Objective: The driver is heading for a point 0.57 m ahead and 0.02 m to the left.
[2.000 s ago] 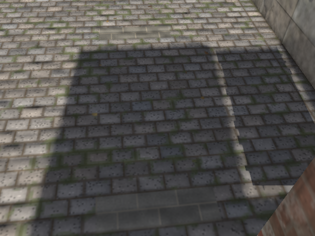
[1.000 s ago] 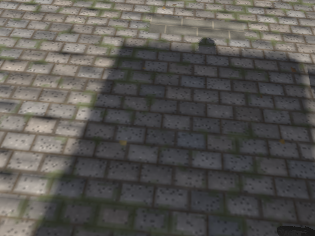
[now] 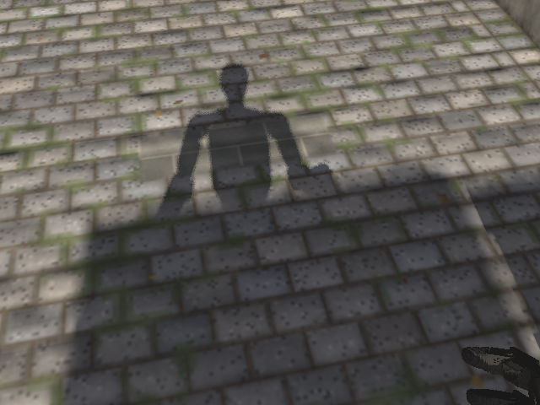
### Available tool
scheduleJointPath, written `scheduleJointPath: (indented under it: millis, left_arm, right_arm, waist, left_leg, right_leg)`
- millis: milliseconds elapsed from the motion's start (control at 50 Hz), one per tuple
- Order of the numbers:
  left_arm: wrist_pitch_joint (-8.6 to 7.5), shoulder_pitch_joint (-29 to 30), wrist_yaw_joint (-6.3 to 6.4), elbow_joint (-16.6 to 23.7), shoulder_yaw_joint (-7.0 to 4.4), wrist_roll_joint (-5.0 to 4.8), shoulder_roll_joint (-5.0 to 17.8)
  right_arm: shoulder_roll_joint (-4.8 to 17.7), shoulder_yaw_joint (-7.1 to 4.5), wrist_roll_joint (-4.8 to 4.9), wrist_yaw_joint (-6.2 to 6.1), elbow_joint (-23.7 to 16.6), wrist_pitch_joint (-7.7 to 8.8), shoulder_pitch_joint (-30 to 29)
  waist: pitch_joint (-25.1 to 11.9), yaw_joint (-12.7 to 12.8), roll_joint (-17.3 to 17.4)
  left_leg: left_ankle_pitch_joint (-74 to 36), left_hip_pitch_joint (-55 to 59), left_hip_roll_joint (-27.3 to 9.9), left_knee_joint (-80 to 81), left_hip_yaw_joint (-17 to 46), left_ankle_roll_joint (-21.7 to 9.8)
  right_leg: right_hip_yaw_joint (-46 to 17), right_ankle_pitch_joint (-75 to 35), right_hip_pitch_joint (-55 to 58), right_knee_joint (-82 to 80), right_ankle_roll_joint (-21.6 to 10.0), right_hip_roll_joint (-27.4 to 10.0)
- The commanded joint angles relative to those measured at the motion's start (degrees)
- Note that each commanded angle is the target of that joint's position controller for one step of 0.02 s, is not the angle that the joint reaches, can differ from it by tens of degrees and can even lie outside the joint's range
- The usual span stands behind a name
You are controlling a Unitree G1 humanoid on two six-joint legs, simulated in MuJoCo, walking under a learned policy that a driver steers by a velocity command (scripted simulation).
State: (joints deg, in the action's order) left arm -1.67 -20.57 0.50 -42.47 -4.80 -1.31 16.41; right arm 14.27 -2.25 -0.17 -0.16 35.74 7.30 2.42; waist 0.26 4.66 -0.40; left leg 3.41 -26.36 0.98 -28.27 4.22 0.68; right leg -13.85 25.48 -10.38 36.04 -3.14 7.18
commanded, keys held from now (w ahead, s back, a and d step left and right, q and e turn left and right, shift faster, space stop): w+e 0.04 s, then w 0.34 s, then w+q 0.38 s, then no key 0.24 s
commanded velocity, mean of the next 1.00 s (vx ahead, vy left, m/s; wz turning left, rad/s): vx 0.45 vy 0.00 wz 0.03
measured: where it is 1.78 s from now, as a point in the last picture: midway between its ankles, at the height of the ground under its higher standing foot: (318, 376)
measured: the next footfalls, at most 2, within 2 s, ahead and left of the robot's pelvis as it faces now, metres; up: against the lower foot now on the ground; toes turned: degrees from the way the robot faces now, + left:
right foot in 0.46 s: +0.33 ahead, -0.16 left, +0.00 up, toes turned -7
left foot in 0.96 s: +0.60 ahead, +0.08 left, +0.00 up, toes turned +7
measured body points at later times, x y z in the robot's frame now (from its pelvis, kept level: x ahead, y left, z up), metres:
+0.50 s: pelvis +0.22 -0.04 +0.00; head +0.25 -0.06 +0.45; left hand +0.49 +0.16 -0.06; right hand +0.20 -0.33 -0.13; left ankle +0.11 +0.12 -0.69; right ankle +0.29 -0.15 -0.72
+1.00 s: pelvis +0.45 -0.03 +0.00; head +0.50 -0.02 +0.44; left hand +0.45 +0.25 -0.14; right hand +0.69 -0.24 -0.08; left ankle +0.56 +0.08 -0.73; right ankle +0.30 -0.16 -0.69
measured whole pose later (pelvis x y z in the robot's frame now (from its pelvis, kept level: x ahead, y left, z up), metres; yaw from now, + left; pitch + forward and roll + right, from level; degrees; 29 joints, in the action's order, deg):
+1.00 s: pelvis +0.45 -0.03 +0.00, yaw +6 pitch +2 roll -2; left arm -3.0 -18.3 0.8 -49.0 -3.4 0.0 15.6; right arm 14.5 -2.4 -1.1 2.2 37.8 3.4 3.0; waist 3.1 3.2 1.2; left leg 4.2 -29.2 0.5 -32.2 -0.4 -4.1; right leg 7.5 29.5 -7.1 44.6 2.0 -2.6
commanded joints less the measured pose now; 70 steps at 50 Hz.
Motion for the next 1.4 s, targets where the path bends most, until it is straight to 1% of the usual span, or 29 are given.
scheduleJointPath:
  millis: [20,40,80,140,280,380,440,460,480,500,520,580,680,840,900,940,960,980,1000,1020,1040,1080,1140,1200,1280,1300,1320,1340,1400]
  left_arm:
    - [-1.78,-2.8,-0.19,7.9,0.9,-1.02,1.4]
    - [-1.4,-1.9,0.0,6.4,-0.2,-1.18,6.3]
    - [-0.82,5.0,-0.06,7.2,-0.51,0.29,6.3]
    - [-0.73,5.4,-0.65,7.3,-0.19,0.12,3.2]
    - [-1.71,14.8,-1.76,8.5,1.7,0.73,0.2]
    - [-2.27,20.5,-2.56,10.6,1.35,0.04,2.2]
    - [-2.68,10.8,-1.94,8.0,-0.67,0.75,5.6]
    - [-2.67,1.6,-1.22,6.6,-2.01,1.51,9.1]
    - [-2.22,-3.7,-0.68,6.2,-3.26,2.58,15.2]
    - [-2.24,-5.7,-0.83,5.4,-2.39,2.16,11.5]
    - [-2.47,-2.8,-1.05,5.2,-1.25,1.53,8.7]
    - [-3.45,6.4,-1.66,5.1,0.48,1.68,3.2]
    - [-5.14,7.0,-1.03,2.2,-0.5,2.43,4.2]
    - [-3.28,2.5,0.37,-2.2,-1.12,1.18,7.3]
    - [-2.14,2.4,0.67,-3.3,-1.6,0.09,9.4]
    - [-1.44,3.9,1.06,-3.4,-1.64,-0.36,9.8]
    - [-1.68,1.7,1.15,-3.1,-1.05,0.67,8.3]
    - [-2.43,-2.6,0.44,-1.5,1.09,3.17,2.5]
    - [-2.78,-7.3,-0.59,-3.9,2.24,1.76,1.8]
    - [-2.25,-3.2,-0.88,-4.1,0.76,-0.37,6.8]
    - [-1.63,2.0,-0.52,-2.5,0.89,-0.76,6.4]
    - [0.45,4.6,0.95,-2.8,0.66,0.8,5.6]
    - [2.45,0.9,1.86,-4.5,1.2,1.3,2.7]
    - [3.1,2.7,2.06,-5.0,1.26,1.5,2.8]
    - [3.07,4.2,1.43,-5.6,1.28,3.0,2.4]
    - [2.84,4.8,1.45,-5.0,1.31,3.47,3.3]
    - [2.68,6.6,1.78,-4.4,0.54,2.92,7.4]
    - [2.35,7.8,1.66,-5.2,0.5,2.49,6.6]
    - [0.67,10.9,1.41,-5.6,1.74,2.8,2.7]
  right_arm:
    - [15.7,-5.43,-1.05,-0.22,0.6,0.15,19.9]
    - [10.4,-4.28,-0.28,-0.13,-0.9,-0.03,16.9]
    - [7.2,-3.03,-0.47,-0.02,-0.7,-0.79,13.5]
    - [5.6,-2.37,-0.61,0.51,1.3,-0.63,11.7]
    - [10.1,-3.49,1.0,0.42,5.2,-1.14,13.3]
    - [12.3,-3.96,2.1,0.65,7.9,-2.2,17.2]
    - [11.5,-3.37,2.51,0.52,9.0,-2.92,17.2]
    - [8.7,-2.18,1.72,0.55,8.2,-2.68,16.5]
    - [3.2,-0.33,0.88,0.5,6.0,-1.77,20.2]
    - [6.8,-1.23,1.73,0.23,6.6,-1.23,19.4]
    - [10.2,-2.34,2.69,0.3,5.8,-1.19,16.7]
    - [8.6,-2.68,1.61,0.12,5.7,-2.8,13.8]
    - [5.3,-2.42,1.69,0.06,5.3,-4.69,12.8]
    - [2.0,-0.82,0.56,2.63,-0.1,-3.97,-0.4]
    - [4.3,-1.62,0.3,3.43,-1.3,-3.76,0.7]
    - [7.7,-3.4,-0.28,3.18,1.3,-3.48,10.3]
    - [11.8,-4.55,-0.55,2.24,2.1,-3.59,14.3]
    - [15.5,-4.53,-2.26,1.11,2.0,-3.99,16.9]
    - [11.5,-2.7,-1.8,1.28,1.8,-3.82,17.3]
    - [9.1,-2.35,-1.15,1.72,1.7,-4.3,15.6]
    - [7.7,-1.99,-0.26,1.8,1.9,-4.38,11.1]
    - [5.2,-1.06,-0.09,1.66,2.1,-4.49,4.9]
    - [6.8,-1.8,-1.7,1.35,2.4,-4.92,1.3]
    - [6.4,-1.66,-1.37,0.59,3.7,-5.29,1.1]
    - [4.1,-0.71,-0.76,0.2,5.9,-6.13,0.9]
    - [3.1,-0.35,-0.93,0.24,7.0,-6.15,2.7]
    - [3.8,-0.75,-0.95,0.2,7.4,-6.18,5.1]
    - [3.9,-0.87,-0.89,-0.19,7.6,-6.33,4.8]
    - [3.6,-1.06,-1.04,-0.97,9.0,-6.78,5.0]
  waist:
    - [-17.9,-7.4,22.1]
    - [-12.0,-8.4,13.6]
    - [-3.7,-8.2,5.1]
    - [-0.1,-5.6,7.3]
    - [0.0,-7.2,5.8]
    - [1.5,-8.7,6.5]
    - [-3.1,-2.5,5.0]
    - [-9.8,2.0,1.7]
    - [-16.7,1.6,-12.9]
    - [-18.2,3.1,-12.4]
    - [-11.2,2.3,-9.1]
    - [-1.9,-2.9,-7.3]
    - [0.6,-5.0,-3.3]
    - [4.3,-1.2,-1.8]
    - [1.3,-3.0,-4.4]
    - [-4.5,-8.7,-3.7]
    - [-8.9,-9.7,0.4]
    - [-17.1,-7.4,13.7]
    - [-30.2,-7.2,12.8]
    - [-26.9,-8.8,6.8]
    - [-18.4,-7.7,5.2]
    - [-9.6,-4.4,2.6]
    - [-8.5,-1.7,6.3]
    - [-9.4,-2.6,7.3]
    - [-4.3,-1.9,6.7]
    - [-2.1,-2.3,4.8]
    - [0.7,-5.2,-0.6]
    - [1.7,-5.7,-5.4]
    - [2.0,-6.6,-7.9]
  left_leg:
    - [19.5,43.4,-27.4,8.8,42.1,-15.7]
    - [27.6,39.1,-25.4,10.6,39.8,-14.5]
    - [19.1,27.5,-18.8,11.5,23.8,-10.9]
    - [7.5,18.1,-14.3,15.3,13.6,-11.1]
    - [-2.1,16.5,-12.9,18.0,2.5,-11.9]
    - [-0.6,20.4,-15.8,15.9,3.3,-11.0]
    - [-13.0,17.7,-12.9,4.1,1.6,-8.2]
    - [-8.4,10.2,-9.4,-9.8,-1.5,-5.7]
    - [16.7,-11.4,-1.5,-31.6,-6.1,-1.1]
    - [29.3,-17.9,-1.0,-41.7,1.3,-0.9]
    - [25.6,-21.2,-3.6,-44.8,2.8,-1.5]
    - [14.2,-16.0,-8.3,-39.1,1.7,-1.2]
    - [4.3,-15.6,-8.0,-33.5,3.3,0.6]
    - [-6.4,-9.6,-5.0,-9.3,-3.9,-1.3]
    - [-0.6,-5.1,-2.2,-5.2,-5.3,-3.7]
    - [-5.1,8.2,1.2,1.8,-7.0,-6.2]
    - [-26.7,20.7,-2.4,1.2,-2.7,-7.9]
    - [-59.6,42.9,-18.0,-6.8,15.2,-17.3]
    - [-62.0,48.0,-27.1,-4.0,27.8,-26.1]
    - [-52.2,41.9,-22.7,-1.5,21.5,-23.7]
    - [-41.7,35.2,-19.2,0.5,16.1,-20.3]
    - [-28.9,18.6,-15.4,5.5,10.7,-16.5]
    - [-19.3,7.1,-13.0,10.1,6.7,-15.7]
    - [-2.1,5.5,-12.4,12.4,6.3,-14.2]
    - [26.7,-0.6,-8.6,13.1,5.4,-8.1]
    - [29.6,-1.3,-6.9,11.6,4.8,-5.3]
    - [27.8,0.0,-3.5,9.1,1.7,-3.0]
    - [21.3,7.0,-1.4,6.2,-1.5,-1.5]
    - [11.7,15.1,-1.7,2.3,-2.2,-1.8]
  right_leg:
    - [4.4,10.7,-33.2,31.4,0.4,-2.1]
    - [3.4,5.8,-37.4,37.6,1.6,-5.9]
    - [6.0,-2.8,-35.7,37.4,2.3,-8.5]
    - [7.3,-6.6,-30.2,31.0,2.5,-10.5]
    - [12.2,-20.5,-23.4,6.4,3.5,-11.3]
    - [13.7,-19.1,-19.2,-3.0,1.7,-9.7]
    - [15.7,-19.0,-0.8,-9.9,-1.3,-6.8]
    - [8.7,-19.6,13.5,-9.2,-4.1,-13.7]
    - [-13.7,-15.1,31.8,-12.1,-11.8,-29.3]
    - [-23.8,-8.3,29.6,-17.3,-14.3,-31.5]
    - [-16.4,-6.7,23.9,-18.1,-12.2,-29.7]
    - [-1.1,-13.0,7.5,-24.1,-8.6,-23.0]
    - [10.8,-28.6,3.8,-27.8,-8.3,-22.0]
    - [21.4,-44.6,6.6,-24.4,-6.0,-21.2]
    - [20.8,-54.9,11.8,-17.5,-4.6,-22.4]
    - [22.4,-59.2,11.8,-4.3,-1.8,-19.5]
    - [24.0,-48.5,4.3,6.5,1.2,-16.1]
    - [23.3,-0.6,-16.5,28.1,5.1,-8.9]
    - [10.1,17.4,-19.7,38.9,6.5,-6.6]
    - [6.8,14.6,-20.1,39.4,6.4,-9.2]
    - [8.8,11.9,-23.9,36.2,6.2,-11.1]
    - [9.6,6.5,-19.1,27.0,6.8,-13.4]
    - [12.1,1.7,-8.2,16.2,7.7,-11.6]
    - [12.2,-6.7,-3.7,8.2,6.7,-11.4]
    - [13.9,-14.2,3.3,-4.3,3.9,-10.0]
    - [10.9,-14.6,3.0,-8.7,2.6,-12.5]
    - [8.3,-7.9,-2.3,-11.2,0.8,-15.0]
    - [7.7,3.9,-11.1,-14.4,0.0,-14.2]
    - [8.1,3.4,-15.7,-17.6,2.5,-13.1]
